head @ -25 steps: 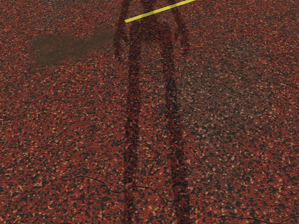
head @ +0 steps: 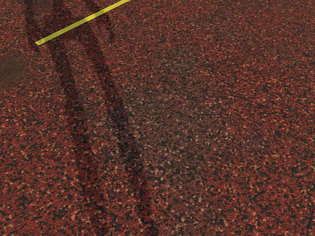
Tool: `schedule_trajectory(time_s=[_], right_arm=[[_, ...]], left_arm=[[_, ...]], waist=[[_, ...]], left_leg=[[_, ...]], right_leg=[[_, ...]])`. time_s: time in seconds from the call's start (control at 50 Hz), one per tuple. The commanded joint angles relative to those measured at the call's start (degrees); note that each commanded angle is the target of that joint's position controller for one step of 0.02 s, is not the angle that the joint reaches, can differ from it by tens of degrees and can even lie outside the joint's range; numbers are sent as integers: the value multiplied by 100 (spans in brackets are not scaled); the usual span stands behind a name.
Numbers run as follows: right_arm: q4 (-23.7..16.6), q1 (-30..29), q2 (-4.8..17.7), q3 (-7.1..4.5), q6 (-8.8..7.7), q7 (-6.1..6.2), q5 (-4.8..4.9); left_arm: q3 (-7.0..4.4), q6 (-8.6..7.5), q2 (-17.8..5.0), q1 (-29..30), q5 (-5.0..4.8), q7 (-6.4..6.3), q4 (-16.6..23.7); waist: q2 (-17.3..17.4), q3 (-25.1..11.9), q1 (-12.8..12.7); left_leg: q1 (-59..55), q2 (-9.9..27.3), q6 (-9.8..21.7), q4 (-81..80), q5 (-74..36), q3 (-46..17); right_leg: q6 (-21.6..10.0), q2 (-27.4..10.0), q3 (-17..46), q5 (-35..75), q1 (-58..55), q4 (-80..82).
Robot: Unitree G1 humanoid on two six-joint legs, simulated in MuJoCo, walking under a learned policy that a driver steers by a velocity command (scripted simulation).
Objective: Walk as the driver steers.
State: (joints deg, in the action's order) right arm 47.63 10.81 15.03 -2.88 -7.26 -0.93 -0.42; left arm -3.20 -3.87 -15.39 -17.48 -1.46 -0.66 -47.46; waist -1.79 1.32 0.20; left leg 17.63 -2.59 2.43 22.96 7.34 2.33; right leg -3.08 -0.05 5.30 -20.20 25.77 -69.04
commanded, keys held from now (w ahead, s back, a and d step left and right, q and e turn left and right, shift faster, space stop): w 1.00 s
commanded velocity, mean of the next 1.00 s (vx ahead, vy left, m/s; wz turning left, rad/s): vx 0.50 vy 0.00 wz -0.08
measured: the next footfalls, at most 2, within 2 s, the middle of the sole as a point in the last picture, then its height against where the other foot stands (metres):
right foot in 0.34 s outside the picture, level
left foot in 0.90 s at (152, 190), level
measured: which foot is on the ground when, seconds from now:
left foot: down 0.00-0.34, up 0.36-0.88, down 0.90-1.00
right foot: up 0.00-0.32, down 0.34-0.92, up 0.94-1.00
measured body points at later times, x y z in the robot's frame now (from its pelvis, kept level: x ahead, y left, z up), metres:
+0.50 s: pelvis +0.27 -0.08 +0.00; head +0.29 -0.10 +0.45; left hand +0.40 +0.18 -0.10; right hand +0.33 -0.35 -0.13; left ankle +0.22 +0.08 -0.65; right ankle +0.30 -0.16 -0.74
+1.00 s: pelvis +0.55 -0.03 -0.01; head +0.58 -0.03 +0.44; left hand +0.56 +0.23 -0.15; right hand +0.71 -0.29 -0.11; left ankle +0.63 +0.05 -0.74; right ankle +0.37 -0.17 -0.65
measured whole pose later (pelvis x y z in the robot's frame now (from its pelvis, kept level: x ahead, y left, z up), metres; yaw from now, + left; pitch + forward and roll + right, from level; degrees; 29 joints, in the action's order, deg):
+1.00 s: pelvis +0.55 -0.03 -0.01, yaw -2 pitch +2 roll +0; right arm 45.5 5.5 14.7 -2.3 -5.8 -2.4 0.5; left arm -2.2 -4.5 -15.0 -21.4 -1.4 0.0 -52.2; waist -0.6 1.6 -1.6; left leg 25.2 -1.4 3.8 31.4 8.8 3.5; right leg -2.3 0.3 2.9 -26.6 14.6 -62.9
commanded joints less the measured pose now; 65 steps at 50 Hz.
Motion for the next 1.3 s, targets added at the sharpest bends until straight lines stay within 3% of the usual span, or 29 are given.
schedule_trajectory(time_s=[0.02, 0.1, 0.18, 0.26, 0.3, 0.32, 0.34, 0.36, 0.38, 0.4, 0.42, 0.44, 0.46, 0.48, 0.56, 0.68, 0.8, 0.86, 0.9, 0.92, 0.94, 0.96, 0.98, 1.0, 1.02, 1.04, 1.1, 1.18, 1.3], right_arm=[[-93, 187, 426, -86, -82, -42, 8], [64, 425, 790, -174, -60, -6, 77], [184, 736, 949, -173, 47, 16, 158], [364, 1078, 1044, -169, 160, 14, 217], [387, 1002, 1120, -179, 236, 29, 223], [377, 946, 1089, -156, 267, 42, 213], [339, 948, 904, -83, 275, 59, 155], [122, 1066, 506, 65, 222, 76, 17], [120, 1547, 119, 181, 88, 56, 91], [131, 1212, 770, 20, 14, 25, 230], [16, 801, 893, -22, -18, 10, 273], [8, 586, 795, -20, 1, 43, 202], [-3, 525, 735, -47, 54, 57, 124], [20, 625, 641, -48, 129, 47, 121], [-84, 363, 445, -44, 299, 77, 69], [-439, -841, 265, 17, 229, -7, 76], [-827, -1681, 297, 55, 131, -195, 144], [-802, -1338, 483, -14, 88, -249, 133], [-367, 160, 897, -240, 96, -171, 111], [-166, 1250, 1351, -355, 123, -93, 42], [-61, 1435, 1563, -386, 141, -133, 30], [-93, 1319, 1019, -249, 144, -125, 108], [-168, 852, 840, -190, 144, -98, 122], [-250, 405, 752, -155, 144, -98, 97], [-279, 153, 605, -121, 132, -117, 47], [-269, 62, 508, -89, 107, -128, -17], [-124, 159, 580, -117, 36, -125, 21], [61, 526, 763, -161, 101, 6, 44], [323, 1089, 891, -162, 198, 67, 125]], left_arm=[[-32, -34, -120, -255, 11, 23, 352], [65, -75, -89, 529, 135, 47, 697], [121, -142, -97, 1299, 81, 134, 897], [88, -165, -274, 1805, 16, 225, 1166], [19, -190, -416, 1562, 32, 254, 1158], [-83, -192, -578, 1021, 65, 239, 999], [-246, -187, -895, 52, 81, 189, 730], [-385, -142, -1459, -909, 173, 122, 600], [-382, -133, -1615, -1036, 162, 176, 561], [-241, -160, -1053, -807, 110, 203, 593], [-164, -176, -830, -382, 78, 212, 666], [-123, -174, -698, 29, 106, 238, 729], [-89, -186, -553, 268, 136, 265, 758], [-71, -209, -472, 366, 164, 276, 736], [-133, -310, -615, 111, 150, 227, 474], [-143, -211, -749, -415, 105, 76, 126], [-169, -74, -836, -896, 56, 18, -262], [-206, -3, -959, -722, 54, -14, -290], [-161, 53, -891, -535, 93, -28, -236], [-63, 36, -698, -608, 206, -43, -85], [151, -98, 115, -1442, 145, 49, -134], [7, -224, -567, -995, 11, 75, -181], [-72, -291, -816, -403, -111, 92, 18], [-62, -305, -762, -98, -76, 51, 89], [-98, -275, -711, 50, 29, 17, 108], [-109, -205, -619, -106, 56, 13, 88], [-90, -35, -374, -192, 76, -16, 72], [-87, -30, -338, 606, 141, -17, 329], [5, -129, -191, 1743, 72, 130, 636]], waist=[[554, -225, -104], [408, -31, 18], [515, 61, 286], [630, 156, 376], [675, 36, 117], [627, -265, -190], [447, -852, -599], [-611, -1669, -803], [-1737, -2145, -522], [-988, -1588, -575], [-686, -979, -456], [-225, -718, -283], [-199, -493, -125], [-298, -466, 24], [-130, -223, 109], [-129, 113, -260], [-157, 391, -466], [-330, 102, -173], [-301, -845, 569], [427, -1736, 874], [1963, -2471, 386], [1299, -2132, 636], [1003, -1248, 547], [444, -790, 341], [326, -472, 175], [502, -449, -22], [552, -276, -170], [440, -31, 10], [471, 212, 431]], left_leg=[[-803, 1532, 1104, -1459, -125, -1659], [-815, 1578, 1211, -1703, -684, -1173], [-781, 1347, 952, -1571, -785, -608], [-1348, 1667, 800, -1287, -551, -740], [-1517, 1733, 667, -849, -1048, -715], [-1461, 1539, 538, -166, -1884, -512], [-986, 1222, 343, 1074, -2138, -211], [556, 697, 26, 3241, -452, 165], [2164, 12, -100, 4615, 2528, -381], [2776, 385, -25, 5185, 2342, -785], [2873, 661, 67, 5090, 1741, -667], [2601, 882, 47, 4818, 1252, -597], [2361, 1028, 16, 4497, 935, -602], [2049, 1115, -10, 4346, 724, -627], [2227, 1105, -170, 3679, 43, -568], [2298, 892, -191, 1702, -1415, -366], [2476, 703, 30, 840, -954, -284], [1630, 435, 258, 645, -364, -62], [-583, 200, 564, 585, -550, 117], [-2466, 1380, 955, 737, -748, -1258], [-4227, 2538, 1845, -15, 532, -4080], [-3972, 2374, 1589, -453, 1168, -4260], [-3143, 2212, 1329, -584, 943, -3360], [-2236, 2019, 1203, -739, 314, -2717], [-1543, 1802, 1151, -912, -207, -2253], [-1154, 1651, 1111, -1078, -449, -1945], [-688, 1500, 1203, -1446, -892, -1390], [-902, 1398, 1118, -1593, -1285, -960], [-1393, 1356, 918, -1539, -957, -634]], right_leg=[[-2, -607, 110, 303, 919, 261], [144, -798, -112, 1152, 1279, 1582], [198, -560, -461, 2055, 793, 2936], [46, -423, -511, 1758, 679, 3556], [-122, -262, -647, 1494, 149, 3877], [-235, -80, -791, 1441, -634, 4037], [-435, -209, -613, 1479, -1963, 4027], [-956, -1599, 1268, 1299, -3705, 4171], [-1605, -2350, 3605, 508, -4632, 5064], [-1404, -2184, 3317, 225, -4221, 5187], [-1191, -1970, 2394, 690, -3500, 5213], [-1070, -1692, 1796, 1212, -2814, 5339], [-1010, -1468, 1357, 1621, -2314, 5532], [-989, -1343, 1087, 1830, -2006, 5712], [-1096, -1221, 462, 2706, -1795, 6046], [-856, -1061, -66, 2429, -2058, 6220], [-795, -1440, -13, 2548, -3024, 5831], [-638, -1477, -67, 3919, -3228, 5259], [-383, -1033, -421, 5184, -2699, 3550], [-181, -641, -660, 3271, -1348, 1641], [143, 423, -286, -1067, 881, -173], [42, 134, 373, -1240, 1504, -749], [-21, -150, 185, -710, 1812, -719], [-4, -461, 3, -148, 1576, -432], [30, -629, -55, 155, 1335, -111], [40, -774, -7, 368, 962, 71], [171, -868, -110, 641, 833, 533], [336, -894, -195, 1747, 1447, 1692], [290, -583, -474, 2634, 1253, 3411]])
